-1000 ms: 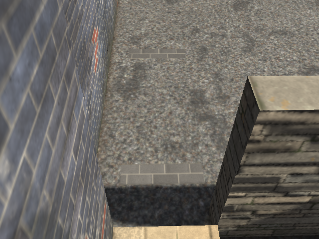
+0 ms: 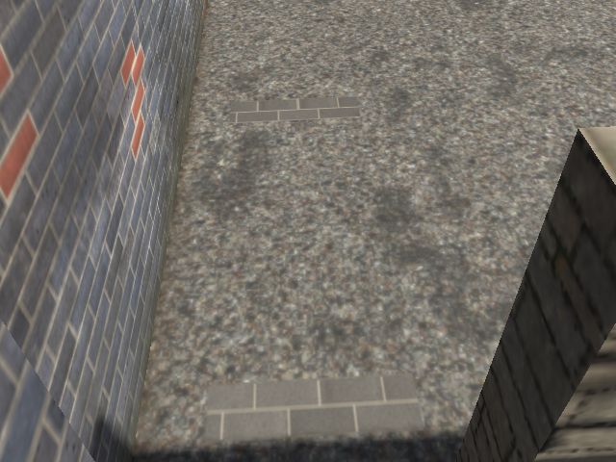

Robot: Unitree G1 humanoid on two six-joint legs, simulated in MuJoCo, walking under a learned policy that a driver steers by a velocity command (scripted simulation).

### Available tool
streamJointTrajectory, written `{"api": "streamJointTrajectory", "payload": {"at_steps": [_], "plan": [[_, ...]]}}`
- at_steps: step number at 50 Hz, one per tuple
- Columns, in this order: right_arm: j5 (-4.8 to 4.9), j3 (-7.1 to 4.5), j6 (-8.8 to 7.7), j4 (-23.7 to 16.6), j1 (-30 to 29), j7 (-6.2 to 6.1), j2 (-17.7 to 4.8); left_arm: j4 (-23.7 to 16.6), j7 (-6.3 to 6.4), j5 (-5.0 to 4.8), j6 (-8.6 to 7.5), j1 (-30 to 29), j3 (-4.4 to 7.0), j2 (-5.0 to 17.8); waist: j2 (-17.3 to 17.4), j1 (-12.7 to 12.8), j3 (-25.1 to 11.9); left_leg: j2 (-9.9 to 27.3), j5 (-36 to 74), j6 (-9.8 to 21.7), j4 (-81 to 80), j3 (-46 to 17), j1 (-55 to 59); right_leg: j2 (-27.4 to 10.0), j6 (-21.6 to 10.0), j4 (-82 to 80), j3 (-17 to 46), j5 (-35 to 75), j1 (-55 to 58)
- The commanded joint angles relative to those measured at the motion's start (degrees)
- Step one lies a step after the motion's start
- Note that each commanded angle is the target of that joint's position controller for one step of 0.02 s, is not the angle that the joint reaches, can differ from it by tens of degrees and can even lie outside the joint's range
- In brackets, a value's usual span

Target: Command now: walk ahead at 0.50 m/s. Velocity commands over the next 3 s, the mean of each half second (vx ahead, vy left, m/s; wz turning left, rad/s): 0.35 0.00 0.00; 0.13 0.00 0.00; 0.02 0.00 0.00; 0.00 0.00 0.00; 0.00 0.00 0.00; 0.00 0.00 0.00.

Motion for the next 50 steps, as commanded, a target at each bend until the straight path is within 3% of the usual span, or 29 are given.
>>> {"api": "streamJointTrajectory", "payload": {"at_steps": [1,2,3,5,7,8,9,11,13,15,18,19,20,21,22,23,24,25,26,28,32,40,42,43,44,45,46,47,50], "plan": [[1.46,-2.97,-1.98,4.0,13.7,-1.48,-6.7,-2.9,-1.68,-0.65,1.26,-6.1,2.78,11.5,0.8,-9.9,7.6,-1.1,-6.5,0.9,-22.2,5.4,22.7,-7.1,-5.8,4.6,11.3,29.0,-11.0],[1.2,-3.81,-2.38,10.2,30.9,-2.08,-5.5,-1.2,-3.19,-0.53,2.28,-6.5,4.74,17.4,8.6,-18.6,8.7,-4.6,-1.5,2.5,-29.3,10.8,41.3,-0.7,-5.1,24.8,6.2,26.1,-20.9],[0.71,-4.73,-2.72,15.4,46.0,-2.33,-5.3,1.6,-6.1,1.39,2.8,-2.9,5.72,17.1,16.2,-22.8,4.9,-0.4,-1.0,8.5,-20.8,4.3,59.1,7.2,-5.4,48.3,7.7,9.0,-36.1],[1.94,-6.18,-2.97,10.8,34.7,-0.8,-14.0,-8.6,-8.94,-1.68,0.92,-6.9,5.28,8.6,7.8,-11.6,-4.3,13.0,17.0,18.8,-3.9,-11.5,66.9,3.8,-6.3,54.1,4.9,13.6,-58.1],[2.71,-3.31,-2.69,9.9,22.9,-1.17,-4.5,-16.8,-7.62,-2.12,-0.13,-19.6,4.47,7.5,2.6,-9.7,5.5,23.9,-22.9,19.5,-9.1,-30.6,46.0,-4.3,-5.9,41.5,12.1,20.5,-72.4],[1.63,0.2,-3.47,8.5,16.9,-1.69,7.2,-15.9,-5.65,0.93,0.11,-20.7,2.57,3.6,-8.4,-6.7,11.0,18.5,-24.9,16.4,-9.8,-20.5,33.5,-11.8,-6.2,16.5,16.6,40.9,-72.3],[2.03,2.06,-3.1,5.0,8.8,-1.98,11.3,-11.8,-4.94,1.78,0.14,-18.0,2.88,5.5,-9.5,-4.1,15.8,16.9,-16.3,17.9,-11.0,-15.7,7.4,-14.9,-5.7,-0.7,15.2,55.2,-53.8],[3.17,0.88,-4.74,1.7,2.2,-3.51,3.6,-7.8,-5.96,2.67,2.3,-10.8,3.29,5.2,2.1,1.7,8.7,1.2,-20.0,13.1,-6.1,0.6,-26.4,-6.8,-3.8,2.2,3.7,71.5,-8.2],[3.57,0.78,-7.01,-4.1,2.3,-5.59,2.2,-5.8,-5.16,3.36,1.86,-8.8,3.04,7.7,-7.0,-1.5,6.8,-5.6,-34.8,5.8,3.5,7.6,-27.1,-6.7,-1.6,-23.8,5.3,98.6,2.3],[3.92,-0.45,-6.93,-4.6,4.7,-4.67,-5.7,-7.9,-4.61,1.42,1.95,-13.5,4.15,11.0,-2.6,-0.5,7.6,-3.2,-36.7,4.9,10.3,1.3,-25.5,-4.2,1.9,-22.4,2.2,87.0,11.4],[4.67,-1.0,-4.1,-4.5,8.5,-4.15,-8.2,-9.6,-5.04,1.7,2.83,-12.9,5.65,13.7,-4.4,-2.9,11.5,5.7,-21.6,6.1,23.7,-10.9,4.4,-6.6,1.2,-40.9,5.3,71.4,-3.5],[3.0,-1.63,-3.18,-2.2,11.9,-3.23,-7.4,-5.2,-3.93,0.64,2.12,-1.5,6.72,14.7,-8.6,-0.4,8.9,3.0,-15.8,4.0,35.1,-7.4,6.1,-4.6,-0.2,-48.0,2.2,72.6,9.9],[4.18,-2.52,-1.62,-3.7,8.6,-2.34,-9.3,-0.2,-2.61,-1.61,1.02,11.8,8.42,16.7,-13.7,4.6,7.7,-0.9,-14.6,1.8,48.4,-5.7,5.2,-3.9,-1.3,-63.3,0.6,76.1,21.7],[2.51,-2.34,-1.13,-2.5,11.3,-0.39,-7.3,3.9,-0.9,-1.19,1.35,25.0,10.51,19.6,-18.4,7.1,1.0,-6.8,-40.1,0.4,71.5,-4.6,-3.8,-9.4,-8.5,-59.1,4.6,89.7,41.6],[4.43,-1.2,-0.56,-2.8,23.1,0.42,1.8,-6.8,-3.45,-2.06,2.81,3.4,10.67,24.8,-17.2,-7.7,-15.1,-12.0,-68.2,-3.4,88.1,-1.0,-26.9,-22.1,-25.3,-29.3,19.0,138.1,57.1],[6.51,-1.83,0.11,-6.3,16.3,-0.23,-2.3,-7.5,-4.25,2.12,2.88,4.3,11.31,24.6,-9.9,-1.1,-12.3,-10.7,-67.6,-4.0,89.6,-1.2,-37.3,-23.1,-26.3,-29.7,24.0,144.0,53.2],[7.34,-0.85,0.62,-10.2,9.7,-0.88,-0.8,-7.9,-4.61,3.27,2.54,-2.1,10.58,21.4,-5.0,-1.4,-4.6,-5.4,-58.7,-2.9,78.1,-3.6,-43.2,-24.6,-21.6,-33.4,24.9,122.5,39.2],[8.05,-0.8,1.24,-9.3,12.4,-1.18,-0.8,-8.9,-5.51,1.07,2.83,-8.7,8.18,16.4,-2.6,-7.0,1.6,0.0,-51.9,-3.5,70.7,-6.5,-37.6,-24.6,-19.3,-36.9,28.6,104.9,18.7],[5.8,0.99,0.8,-5.3,16.3,-2.01,2.9,-6.3,-3.99,1.09,2.17,-8.1,5.25,7.7,1.6,-8.6,7.8,4.0,-31.5,-1.8,50.4,-7.8,-34.4,-21.1,-16.1,-41.0,22.1,95.0,5.6],[3.59,0.84,1.23,0.2,19.2,-0.6,3.0,-1.8,-2.86,-0.09,0.8,0.6,2.91,1.3,-1.8,-9.1,11.3,3.9,-10.4,-0.4,36.6,-2.6,-20.4,-12.3,-14.5,-42.7,14.4,72.9,-13.5],[0.76,-0.06,0.3,-2.2,6.6,1.09,-2.2,-0.9,-1.44,-0.26,-2.46,-2.3,2.86,8.8,-3.0,-5.1,3.8,3.0,7.8,-0.8,25.3,-4.3,-17.2,-9.2,-13.2,-35.2,15.9,49.6,-10.9],[2.66,0.78,0.92,0.9,2.6,-2.11,-3.7,-1.9,-1.35,-1.0,0.69,-0.6,1.79,6.0,-3.8,-2.8,10.7,5.6,10.0,-1.5,-11.8,-2.3,0.2,-10.0,-10.1,-23.1,23.4,32.8,-9.4],[2.36,0.83,1.75,1.0,3.8,-1.77,-2.9,-2.4,-1.24,-3.0,1.95,-1.4,2.15,5.5,-3.0,-2.5,10.3,7.0,5.4,-1.0,-22.9,-2.8,4.4,-11.2,-8.5,-14.5,25.1,36.0,-3.0],[3.61,-0.23,1.51,3.1,6.0,-1.66,-4.7,-2.1,-1.62,-3.46,2.76,-0.1,2.72,5.7,0.0,-2.8,9.1,5.0,8.3,-0.8,-29.0,0.9,12.3,-7.2,-6.9,-9.0,20.3,37.1,-2.3],[12.81,-0.64,1.51,6.7,15.6,-3.94,0.7,-5.8,1.25,-8.63,6.68,-9.7,6.58,8.3,7.9,-7.7,4.2,4.5,26.0,3.4,-26.2,-0.5,25.2,-2.2,-7.0,4.2,17.3,33.7,-10.3],[10.54,-1.1,1.59,11.4,26.5,-5.1,-2.7,-4.3,0.82,-9.68,6.98,-3.9,6.27,2.7,17.4,-7.5,-2.4,9.3,53.1,6.4,-12.1,0.7,47.0,4.4,-1.9,22.5,8.6,6.8,-27.6],[10.69,-2.35,1.67,11.4,28.0,-6.11,-5.7,-4.0,0.83,-11.17,7.22,-1.1,4.89,-1.2,17.3,-9.2,-8.4,14.7,60.0,11.3,-3.7,-2.1,59.8,6.6,3.3,42.8,6.3,-10.5,-38.4],[10.62,-1.33,2.34,10.9,24.2,-6.43,-1.8,-7.5,1.01,-11.42,8.06,-6.3,4.17,-2.2,10.6,-8.0,-10.7,15.4,48.8,12.4,-3.4,-5.4,55.7,1.3,6.1,44.1,7.2,-7.2,-40.4],[4.49,0.64,4.44,5.4,15.8,-6.95,-1.0,-13.3,3.26,-11.24,10.92,-17.4,3.58,-3.7,-4.1,-5.7,-6.6,16.7,26.8,13.8,-12.8,-9.2,29.8,-2.9,5.8,39.4,9.0,3.5,-29.2]]}}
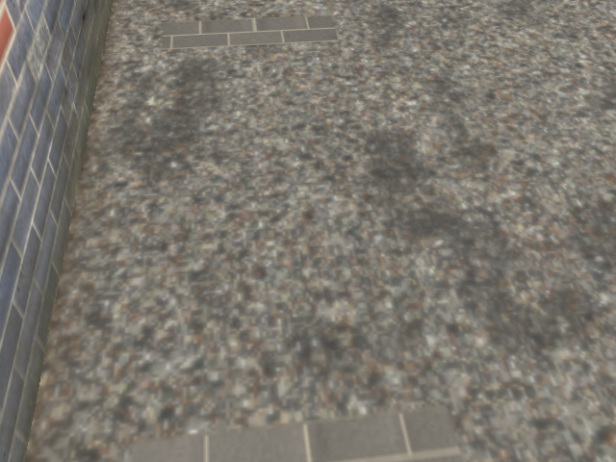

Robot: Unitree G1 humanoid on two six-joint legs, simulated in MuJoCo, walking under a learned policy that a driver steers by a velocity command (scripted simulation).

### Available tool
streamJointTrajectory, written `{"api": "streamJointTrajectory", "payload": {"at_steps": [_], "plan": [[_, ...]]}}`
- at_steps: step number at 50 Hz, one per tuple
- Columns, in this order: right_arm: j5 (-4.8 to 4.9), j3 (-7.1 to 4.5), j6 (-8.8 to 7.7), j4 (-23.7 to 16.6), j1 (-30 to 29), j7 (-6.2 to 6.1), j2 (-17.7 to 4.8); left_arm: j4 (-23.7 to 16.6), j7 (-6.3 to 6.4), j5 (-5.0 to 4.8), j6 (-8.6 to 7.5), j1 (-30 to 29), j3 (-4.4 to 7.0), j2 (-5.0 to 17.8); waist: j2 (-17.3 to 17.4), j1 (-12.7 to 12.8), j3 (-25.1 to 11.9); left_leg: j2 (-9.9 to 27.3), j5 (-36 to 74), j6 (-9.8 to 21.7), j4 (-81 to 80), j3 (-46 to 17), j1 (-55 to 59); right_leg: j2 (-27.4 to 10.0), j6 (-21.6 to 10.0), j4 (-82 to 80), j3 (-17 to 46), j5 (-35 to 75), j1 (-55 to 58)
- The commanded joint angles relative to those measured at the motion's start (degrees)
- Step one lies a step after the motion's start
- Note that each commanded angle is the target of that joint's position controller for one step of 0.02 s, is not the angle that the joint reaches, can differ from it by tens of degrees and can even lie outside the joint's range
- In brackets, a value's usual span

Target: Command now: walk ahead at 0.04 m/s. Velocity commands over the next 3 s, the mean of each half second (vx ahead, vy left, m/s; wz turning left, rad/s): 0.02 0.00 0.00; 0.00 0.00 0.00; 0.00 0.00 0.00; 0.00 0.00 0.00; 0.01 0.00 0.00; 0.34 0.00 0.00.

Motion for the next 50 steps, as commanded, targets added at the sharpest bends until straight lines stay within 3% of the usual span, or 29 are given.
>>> {"api": "streamJointTrajectory", "payload": {"at_steps": [1,2,3,5,6,7,8,9,10,11,12,13,14,15,16,17,19,20,22,23,25,28,30,32,33,36,44,45,50], "plan": [[-2.44,-0.96,1.98,-1.7,5.7,-1.59,-10.4,-7.3,1.76,-0.67,2.31,0.4,-1.48,-4.7,0.9,2.7,-8.9,21.5,43.4,15.6,-2.8,-17.7,11.2,-6.4,2.4,2.3,2.6,2.5,-7.3],[-2.53,-1.8,2.11,-2.6,6.3,-3.26,-11.3,-7.9,2.8,-1.47,2.03,-2.6,-0.65,-2.3,1.9,-0.2,-2.7,19.4,14.0,14.2,-5.1,-20.8,5.8,-6.8,2.3,-5.3,6.8,20.5,-12.2],[-2.52,-0.04,1.98,-3.1,5.8,-3.58,-4.9,-8.0,3.21,-1.38,2.49,-5.3,0.51,0.9,0.3,-1.0,0.9,17.0,1.4,12.4,-8.2,-21.0,-0.9,-6.6,1.7,-7.5,7.3,25.9,-9.2],[-1.51,0.64,1.11,-4.1,4.9,-3.53,-2.3,-9.9,2.6,0.5,2.29,-7.7,1.3,1.0,1.5,-0.1,3.0,15.8,-2.8,11.1,-9.5,-22.4,-3.1,-7.0,1.0,-9.9,7.7,28.3,-8.7],[-1.33,1.47,0.87,-5.2,3.5,-4.48,0.7,-10.5,2.04,1.65,2.16,-8.7,0.79,-0.8,1.1,0.5,4.9,13.1,-8.0,9.3,-8.4,-20.6,-0.9,-9.4,1.7,-24.9,9.5,36.1,-10.6],[-1.52,1.33,1.02,-5.5,3.6,-5.01,1.8,-10.1,1.58,2.62,2.68,-8.2,0.28,-2.6,-0.2,1.2,5.3,8.5,-7.2,6.2,-8.3,-15.3,-2.0,-10.5,1.3,-43.8,6.7,44.9,-4.1],[-1.18,1.72,1.18,-5.7,4.4,-5.14,3.9,-9.6,1.21,2.43,2.49,-9.8,0.76,-1.8,0.9,0.8,6.4,5.5,-4.9,3.4,-8.4,-10.6,-3.2,-8.6,1.6,-52.7,3.8,49.0,0.9],[-1.16,1.9,0.51,-4.9,7.2,-4.96,5.3,-8.5,1.64,2.08,1.77,-10.8,1.62,0.0,0.6,-0.5,7.7,3.2,8.4,0.5,-7.8,-5.2,-0.5,-6.3,1.5,-56.8,1.0,49.5,1.9],[0.12,1.34,-0.39,-3.7,11.0,-4.73,4.9,-8.5,1.77,2.62,0.83,-12.9,2.06,0.4,0.8,-2.0,8.4,1.9,24.3,-1.5,-6.9,-2.2,5.2,-4.6,1.6,-59.4,-1.1,46.9,1.5],[0.06,0.48,-1.01,-2.7,13.9,-4.5,3.1,-8.9,1.46,2.79,0.02,-15.3,1.93,-0.7,0.8,-2.7,8.9,2.5,35.9,-2.7,-5.8,-1.8,11.9,-3.0,1.6,-64.4,-1.6,43.0,1.4],[-0.66,-0.38,-1.02,-2.3,13.9,-4.35,1.7,-10.5,1.02,2.71,-0.66,-18.5,1.57,-1.7,3.5,-3.5,7.8,3.2,41.1,-2.2,-5.0,-3.6,14.1,-3.5,2.8,-71.2,-1.3,37.7,7.1],[-1.04,-1.08,-0.84,-2.6,13.9,-4.39,0.6,-11.7,0.54,2.08,-1.29,-20.5,1.88,-1.1,3.7,-3.5,5.3,3.7,37.0,-0.2,-4.5,-5.2,16.8,-3.7,3.5,-79.7,-0.6,36.5,11.1],[-1.22,-2.12,-0.69,-1.1,16.9,-3.95,-0.8,-11.2,-0.1,2.29,-1.44,-18.9,1.74,-0.9,5.3,-3.7,3.3,5.8,33.6,1.1,-5.2,-6.9,14.6,-4.7,3.3,-85.2,-0.3,43.9,18.1],[-0.17,-2.78,-0.93,-0.7,17.6,-3.72,-1.7,-10.6,-0.19,3.06,-0.76,-17.0,2.16,0.5,6.3,-2.9,1.4,6.4,28.5,1.5,-6.7,-8.3,10.1,-4.9,2.8,-85.2,0.7,48.9,24.7],[-0.53,-3.34,-1.12,-1.2,16.7,-2.9,-1.9,-9.6,-0.34,4.03,-0.17,-13.4,2.17,1.2,5.7,-1.7,-0.2,5.8,18.5,1.2,-8.6,-9.3,6.5,-6.7,1.5,-85.0,2.3,52.5,29.5],[-0.41,-3.77,-1.16,-2.1,16.4,-2.02,-0.6,-8.7,-0.23,4.21,0.52,-12.2,2.78,3.6,-1.1,-2.5,0.1,3.9,10.3,0.0,-10.8,-9.4,3.7,-8.9,-0.2,-82.6,3.9,54.4,32.4],[0.05,-4.7,-1.18,-3.1,13.1,-0.67,-0.9,-7.8,0.21,4.04,2.37,-11.4,3.3,4.6,-4.1,-1.4,0.0,1.9,-0.3,-1.0,-11.2,-8.8,-0.4,-9.1,-1.8,-81.0,3.0,47.3,36.7],[-0.07,-4.26,-0.86,-4.0,11.7,-0.81,1.8,-6.9,0.05,3.63,2.68,-11.8,3.89,5.4,-6.1,-1.6,0.2,0.7,-2.6,-1.5,-11.0,-6.7,1.2,-8.6,-2.2,-81.6,2.9,42.0,33.1],[-0.78,-4.87,0.02,-4.0,10.3,-1.72,1.1,-6.1,-0.16,3.61,2.3,-11.1,3.44,3.5,-3.9,-1.3,1.0,-0.8,-3.9,-3.0,-7.8,-3.6,5.6,-7.9,-2.2,-83.3,3.1,39.8,27.6],[-0.88,-4.63,0.87,-4.2,11.0,-2.53,2.7,-5.2,-0.44,3.22,1.74,-11.7,3.24,3.4,-3.9,-2.1,1.8,-1.0,-2.5,-3.0,-7.0,-3.3,7.5,-8.1,-2.7,-83.7,3.2,40.7,25.5],[-0.96,-5.07,1.17,-3.9,13.1,-3.46,1.5,-4.7,-0.54,4.0,0.95,-12.5,3.14,3.9,-4.1,-3.1,1.5,-1.2,0.0,-3.4,-5.1,-2.1,10.4,-7.9,-2.5,-83.8,3.8,45.0,24.0],[-1.1,-5.45,1.03,-4.6,13.4,-3.75,0.3,-3.9,-0.66,3.92,0.28,-12.5,3.21,4.6,-4.7,-3.2,0.0,-0.4,3.8,-3.8,-3.5,-2.1,12.2,-7.8,-3.2,-83.3,4.5,51.9,25.1],[-1.44,-5.53,1.16,-4.9,12.1,-3.73,-0.2,-0.6,-0.13,4.23,-0.33,-8.8,3.62,5.4,-4.8,-3.4,-0.1,-0.1,4.8,-4.2,-3.0,-0.8,12.5,-7.2,-3.0,-83.7,4.2,54.6,25.6],[-1.19,-5.51,1.19,-4.7,12.1,-3.7,-0.6,0.3,0.26,4.05,-0.6,-8.4,3.9,6.1,-4.6,-3.5,0.5,0.2,5.2,-4.7,-3.1,-0.7,11.8,-6.8,-3.3,-83.7,4.3,56.5,26.9],[-0.98,-5.73,1.55,-4.6,11.7,-3.27,-2.0,0.2,0.46,3.41,-0.92,-8.6,4.06,6.3,-4.3,-3.1,1.2,0.2,5.3,-5.0,-2.7,-0.3,11.5,-6.6,-3.6,-84.4,4.2,57.3,27.0],[-0.91,-5.3,2.51,-4.3,11.1,-3.54,-1.9,1.0,0.37,3.66,-1.19,-7.9,4.2,5.6,-4.2,-2.6,0.6,0.8,5.7,-5.2,-2.3,-0.2,12.3,-6.1,-4.1,-83.9,3.7,59.3,27.7],[-0.66,-4.93,2.71,-3.2,9.1,-3.5,-2.7,2.0,0.35,3.68,-1.06,-8.1,4.59,5.7,-2.9,-2.3,0.7,1.8,6.3,-6.2,-2.6,0.5,12.9,-5.5,-5.2,-84.1,3.7,60.7,29.0],[0.15,-5.19,2.38,-2.8,9.5,-2.89,-3.0,3.2,0.08,3.54,-0.77,-5.8,5.26,7.0,-3.9,-2.3,2.5,1.9,5.2,-6.3,-2.8,0.8,11.5,-6.7,-5.5,-83.4,5.0,62.7,29.9],[-0.15,-5.18,2.3,-1.7,8.3,-2.3,-2.8,2.5,-0.17,3.7,-0.11,-6.8,5.52,6.3,-3.3,-2.0,1.3,2.0,4.2,-6.3,-3.6,1.3,11.4,-6.5,-5.9,-82.9,5.0,60.8,31.2]]}}
Over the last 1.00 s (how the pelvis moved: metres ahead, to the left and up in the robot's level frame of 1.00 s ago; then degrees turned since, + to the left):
0.48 0.08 -0.51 0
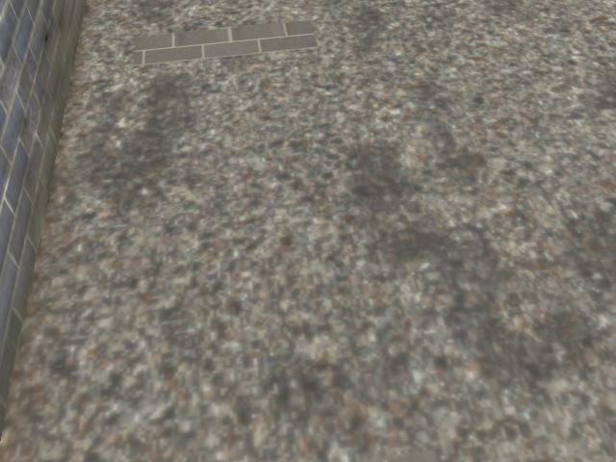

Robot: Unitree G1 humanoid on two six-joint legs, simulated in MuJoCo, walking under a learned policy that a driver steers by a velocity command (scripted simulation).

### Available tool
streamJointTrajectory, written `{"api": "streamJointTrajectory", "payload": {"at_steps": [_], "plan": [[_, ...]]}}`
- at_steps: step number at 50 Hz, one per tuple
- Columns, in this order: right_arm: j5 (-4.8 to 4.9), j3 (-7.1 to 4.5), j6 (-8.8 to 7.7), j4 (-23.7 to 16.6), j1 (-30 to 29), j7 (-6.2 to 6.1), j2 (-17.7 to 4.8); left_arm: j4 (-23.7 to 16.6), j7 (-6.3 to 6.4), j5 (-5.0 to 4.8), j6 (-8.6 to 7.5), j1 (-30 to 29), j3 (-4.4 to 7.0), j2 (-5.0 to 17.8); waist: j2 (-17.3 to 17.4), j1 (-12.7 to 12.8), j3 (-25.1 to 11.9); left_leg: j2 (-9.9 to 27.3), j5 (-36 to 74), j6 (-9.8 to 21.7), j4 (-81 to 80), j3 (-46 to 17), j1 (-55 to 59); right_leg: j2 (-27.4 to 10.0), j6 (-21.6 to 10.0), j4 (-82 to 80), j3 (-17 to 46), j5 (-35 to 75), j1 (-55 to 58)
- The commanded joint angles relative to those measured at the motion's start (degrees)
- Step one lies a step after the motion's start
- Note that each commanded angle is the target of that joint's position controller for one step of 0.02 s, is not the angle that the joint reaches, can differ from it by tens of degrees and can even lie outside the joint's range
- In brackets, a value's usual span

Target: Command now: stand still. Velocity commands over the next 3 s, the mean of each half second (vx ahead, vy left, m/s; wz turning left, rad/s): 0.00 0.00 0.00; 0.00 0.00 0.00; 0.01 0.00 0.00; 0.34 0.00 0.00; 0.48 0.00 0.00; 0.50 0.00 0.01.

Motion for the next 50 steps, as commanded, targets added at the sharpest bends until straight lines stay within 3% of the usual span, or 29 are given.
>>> {"api": "streamJointTrajectory", "payload": {"at_steps": [1,8,9,13,24,50], "plan": [[-0.09,-0.67,-0.11,0.3,5.9,0.18,-3.5,-1.6,0.06,0.09,0.02,1.7,1.22,5.9,-1.6,-0.1,-1.5,0.4,14.1,0.9,-2.5,1.1,-3.5,-5.4,-2.7,-3.4,4.5,28.0,4.9],[-0.07,-0.67,-0.74,1.6,6.5,0.56,-3.8,-0.9,0.38,-0.16,0.23,1.8,1.38,6.5,-1.2,-1.0,0.2,0.6,11.2,0.6,-3.4,1.7,-4.3,-4.9,-2.7,-4.4,4.9,23.1,3.9],[-0.78,-0.36,-0.72,1.7,6.1,0.02,-3.5,-1.8,0.79,0.07,0.19,-0.6,0.79,5.3,-0.6,-0.9,-1.2,0.6,11.6,0.6,-3.3,1.5,-3.6,-3.7,-2.3,-5.2,3.6,21.0,3.4],[-0.56,-0.22,-0.95,2.0,7.2,-0.35,-4.1,-1.2,1.3,0.0,0.47,0.0,0.56,6.0,-0.5,-1.0,0.9,0.8,11.5,0.7,-3.6,1.4,-4.2,-3.3,-2.1,-6.2,3.5,18.7,2.2],[-0.38,0.39,-1.39,2.3,9.4,0.21,-3.3,-2.5,0.69,-0.02,1.53,-1.8,-0.22,6.2,-0.4,-0.2,0.8,0.8,11.6,1.1,-5.1,0.4,-3.8,-4.4,-2.1,-6.7,4.0,18.4,2.0],[-0.4,0.08,-1.51,-0.5,12.5,0.46,-3.5,-1.5,0.6,-0.02,1.27,-2.2,-0.89,7.2,0.0,-0.6,0.3,0.8,15.5,1.8,-5.5,-0.5,-2.1,-5.1,-1.2,-7.1,3.7,18.6,0.9]]}}
Over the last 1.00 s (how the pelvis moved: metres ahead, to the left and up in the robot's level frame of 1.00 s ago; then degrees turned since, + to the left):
0.13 -0.06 -0.01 1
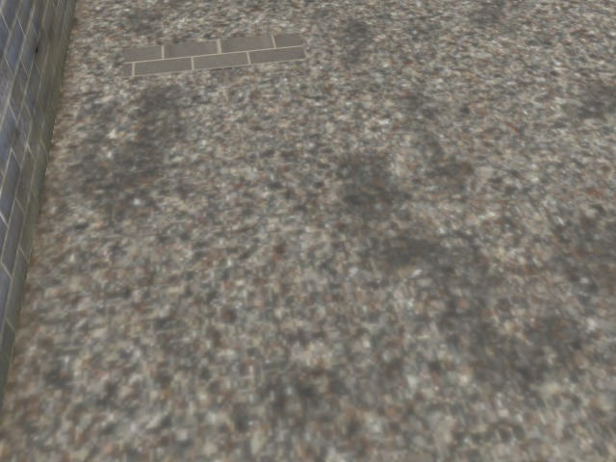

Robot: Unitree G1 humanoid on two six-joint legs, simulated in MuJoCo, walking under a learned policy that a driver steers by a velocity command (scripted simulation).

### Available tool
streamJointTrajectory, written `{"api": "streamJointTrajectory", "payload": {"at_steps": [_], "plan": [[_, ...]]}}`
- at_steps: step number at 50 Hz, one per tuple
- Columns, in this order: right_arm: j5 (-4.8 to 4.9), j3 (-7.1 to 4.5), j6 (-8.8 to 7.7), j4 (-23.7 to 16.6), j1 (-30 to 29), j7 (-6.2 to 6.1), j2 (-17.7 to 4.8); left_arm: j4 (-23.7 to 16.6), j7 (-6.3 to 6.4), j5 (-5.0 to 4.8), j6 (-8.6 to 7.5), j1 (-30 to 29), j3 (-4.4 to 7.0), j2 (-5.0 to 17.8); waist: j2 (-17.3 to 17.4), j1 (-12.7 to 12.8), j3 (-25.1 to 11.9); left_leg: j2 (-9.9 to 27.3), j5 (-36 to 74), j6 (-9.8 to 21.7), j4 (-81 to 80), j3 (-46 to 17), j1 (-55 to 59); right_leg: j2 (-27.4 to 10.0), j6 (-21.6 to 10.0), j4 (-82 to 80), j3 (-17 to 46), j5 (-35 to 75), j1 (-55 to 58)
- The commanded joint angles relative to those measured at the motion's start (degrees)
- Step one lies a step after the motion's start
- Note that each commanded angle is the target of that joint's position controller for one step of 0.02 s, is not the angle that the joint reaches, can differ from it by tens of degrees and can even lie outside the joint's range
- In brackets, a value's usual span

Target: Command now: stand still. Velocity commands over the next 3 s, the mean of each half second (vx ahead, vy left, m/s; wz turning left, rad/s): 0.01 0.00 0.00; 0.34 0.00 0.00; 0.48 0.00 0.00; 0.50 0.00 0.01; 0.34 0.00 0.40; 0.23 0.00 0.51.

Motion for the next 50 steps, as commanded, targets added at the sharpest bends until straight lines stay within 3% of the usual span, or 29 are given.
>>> {"api": "streamJointTrajectory", "payload": {"at_steps": [1,8,22,24,26,28,30,32,33,34,35,36,37,38,39,41,42,43,44,45,47,48,49,50], "plan": [[0.01,-0.89,-0.13,-0.7,6.9,-0.18,-4.6,-1.9,0.1,0.02,-0.48,-0.5,0.78,5.5,0.7,0.0,1.4,2.3,14.0,0.1,-3.5,-2.0,-2.5,-3.6,-3.1,-3.7,2.6,15.9,0.3],[-0.27,-0.94,-0.37,-1.1,7.2,-0.32,-4.7,-0.1,0.59,0.01,-1.59,0.9,0.95,5.8,0.8,-0.6,1.8,2.5,13.7,0.2,-3.5,-1.5,-3.7,-3.3,-2.3,-3.7,2.5,16.6,1.2],[-0.05,-0.93,-0.2,-0.6,7.3,-0.11,-5.2,0.0,0.44,-0.09,-1.22,1.5,0.95,5.7,0.8,-0.4,1.4,2.5,14.3,0.5,-3.2,-1.0,-3.7,-3.3,-2.5,-3.1,2.4,17.8,1.4],[0.34,-1.05,0.0,-0.1,7.9,-0.4,-5.0,-0.1,0.55,-0.05,-1.1,1.2,0.88,5.1,1.2,-0.5,1.3,1.9,5.7,1.0,-3.6,-0.8,-4.0,-1.7,-2.2,-2.2,0.8,8.4,0.5],[1.08,-1.77,0.23,-0.3,7.4,-1.0,-6.4,-0.9,0.65,-0.24,-1.31,-0.2,0.8,4.4,2.9,-0.8,4.0,2.4,-9.8,3.3,-5.2,-2.9,-6.2,0.9,-2.4,1.0,-1.8,-4.3,-3.6],[1.42,-2.69,0.0,-1.2,6.8,-1.61,-9.0,-2.1,0.68,-0.8,-2.39,-1.0,0.89,4.2,7.1,-1.1,7.8,6.6,-22.4,6.9,-9.0,-9.7,-8.4,2.3,-3.2,6.5,-4.3,-10.6,-9.1],[1.75,-3.39,-0.63,-1.5,6.8,-2.0,-10.9,-3.9,0.42,-1.44,-4.07,-2.9,1.19,4.6,9.1,-1.5,11.4,12.3,-24.7,10.6,-11.1,-16.2,-7.3,0.6,-4.6,10.4,-5.4,-11.7,-15.6],[1.98,-3.23,-1.38,-0.5,7.7,-2.26,-10.5,-5.5,0.19,-1.62,-5.73,-3.2,1.3,3.5,8.1,-0.7,13.0,13.2,-18.4,11.9,-8.2,-16.8,-7.2,-0.2,-5.6,10.1,-7.0,-11.7,-17.1],[2.27,-3.23,-1.53,-0.4,7.4,-2.37,-10.6,-5.1,-0.16,-1.61,-6.46,-0.7,1.34,2.8,7.9,0.4,12.2,12.5,-14.6,11.8,-5.2,-15.1,-8.2,0.1,-6.2,8.4,-7.6,-11.5,-14.8],[2.41,-2.8,-1.95,-0.6,6.2,-2.4,-9.6,-3.7,-0.57,-1.62,-7.16,4.0,1.59,2.7,6.4,2.5,10.3,9.3,-8.8,10.3,0.3,-10.9,-10.4,0.9,-6.7,7.8,-7.4,-9.0,-9.8],[2.72,-1.88,-2.2,-1.2,4.3,-1.88,-5.7,0.2,-1.22,-2.08,-6.93,13.2,3.11,5.8,-1.6,4.3,7.3,0.9,-4.1,6.9,11.5,-1.0,-18.9,-0.8,-7.3,8.0,-2.3,3.2,3.0],[2.04,-1.33,-3.28,-2.9,1.0,-1.6,-4.4,3.2,-1.65,-2.48,-6.4,24.7,5.22,11.5,-13.1,8.6,2.5,-3.5,-7.2,3.3,29.4,4.6,-32.1,-10.0,-11.8,2.8,13.0,10.9,15.8],[3.0,-1.32,-4.99,-3.9,-3.8,-1.2,-4.0,5.4,-1.96,-0.82,-6.92,36.1,6.4,15.0,-16.5,13.4,-2.8,-6.2,-21.5,2.2,48.4,-2.1,-43.9,-20.1,-19.8,-6.7,35.9,12.3,24.0],[3.69,-0.99,-6.04,-3.9,-3.6,-1.11,-1.6,5.7,-2.39,-0.92,-8.16,37.1,6.27,12.8,-9.2,12.4,0.1,-5.8,-20.2,3.8,57.1,-12.2,-52.2,-22.9,-21.1,-7.3,39.0,9.8,25.4],[4.13,-0.98,-6.19,-4.2,-5.0,-1.01,-1.3,5.5,-2.65,-1.24,-8.73,34.3,5.78,11.5,-8.5,10.3,3.0,-4.8,-16.4,5.0,63.6,-13.1,-59.9,-22.6,-20.4,-4.6,34.5,12.3,25.6],[2.71,-0.99,-4.58,-4.7,-4.0,-1.46,-1.0,4.4,-2.87,-1.19,-8.43,27.1,3.02,2.7,-3.9,4.7,3.6,-1.1,-6.1,7.7,67.4,-12.8,-58.8,-20.1,-13.6,2.3,21.7,20.3,14.8],[1.4,-0.61,-3.28,-4.3,-2.1,-1.26,-0.1,3.5,-2.74,-1.1,-7.99,24.6,2.26,0.5,-3.3,3.0,2.4,-1.0,-2.8,8.2,67.9,-11.3,-55.4,-17.4,-11.2,2.1,16.6,14.0,9.7],[1.41,-0.34,-2.45,-4.8,-1.4,-1.19,0.5,3.1,-2.53,-1.13,-7.08,23.5,1.78,0.9,-4.4,1.7,1.8,-0.4,-0.3,8.1,66.5,-9.5,-53.7,-15.3,-10.0,0.5,14.5,7.9,5.9],[1.41,0.04,-3.04,-8.9,-6.2,-1.27,-0.5,0.9,-1.41,-1.19,-7.36,20.6,1.0,0.6,-4.4,1.0,3.6,1.1,6.7,7.4,57.4,-8.4,-51.3,-12.2,-9.7,-6.1,12.7,1.0,0.1],[1.65,0.0,-3.74,-12.0,-11.5,-1.75,-1.6,-0.4,-0.41,-0.57,-7.53,16.9,0.6,2.1,-5.6,-0.1,6.7,3.1,9.2,6.0,49.7,-8.3,-48.4,-14.0,-10.6,-10.8,14.3,-1.3,-5.4],[1.14,0.4,-5.03,-15.6,-18.4,-1.55,-3.4,-2.0,1.25,-0.87,-7.83,15.6,0.9,5.0,-7.4,0.7,8.9,3.1,11.5,4.1,33.6,-5.9,-40.4,-12.0,-9.8,-15.1,9.6,1.6,-10.4],[0.8,0.85,-5.38,-16.0,-20.6,-0.9,-2.8,-1.7,1.58,-1.29,-8.05,18.5,1.85,7.7,-7.7,2.1,8.6,1.1,11.9,3.9,27.5,-1.8,-33.5,-10.9,-10.3,-18.0,7.1,3.6,-11.3],[0.95,1.0,-5.66,-16.4,-22.0,-0.36,-2.5,-1.6,1.66,-1.99,-8.32,21.0,2.64,9.9,-8.3,3.0,8.5,-0.2,11.2,4.0,24.4,-0.2,-29.1,-11.4,-10.4,-19.4,6.6,6.8,-9.8],[1.34,0.76,-5.85,-16.6,-23.0,0.01,-3.0,-1.4,1.59,-2.53,-8.47,22.6,2.93,10.1,-7.4,3.3,9.4,-1.0,10.6,4.5,21.4,0.7,-27.8,-11.7,-10.2,-18.7,5.5,11.7,-6.7]]}}
Over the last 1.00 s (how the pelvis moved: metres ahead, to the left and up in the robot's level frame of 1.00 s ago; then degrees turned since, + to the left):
-0.01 0.02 0.00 -1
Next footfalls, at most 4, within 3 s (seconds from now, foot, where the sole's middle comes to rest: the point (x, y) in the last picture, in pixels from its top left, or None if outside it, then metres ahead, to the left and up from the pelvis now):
1.10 left None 0.40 0.12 -0.77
1.60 right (356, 381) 0.69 -0.11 -0.77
2.16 left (261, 275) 1.02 0.11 -0.77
2.78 right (307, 218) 1.22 -0.02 -0.77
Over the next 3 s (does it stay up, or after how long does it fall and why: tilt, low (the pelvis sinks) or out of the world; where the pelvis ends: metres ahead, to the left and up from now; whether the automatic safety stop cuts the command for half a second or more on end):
stays up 1.13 0.05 0.01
